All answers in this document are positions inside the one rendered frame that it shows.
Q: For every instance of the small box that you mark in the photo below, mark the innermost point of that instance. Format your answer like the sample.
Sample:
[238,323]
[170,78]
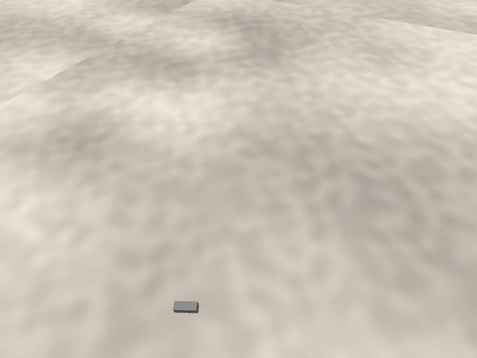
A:
[185,307]

